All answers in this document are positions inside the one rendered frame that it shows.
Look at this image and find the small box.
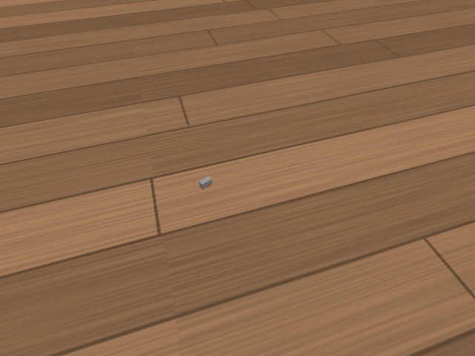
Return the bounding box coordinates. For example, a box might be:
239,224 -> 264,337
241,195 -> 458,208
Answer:
199,176 -> 212,188

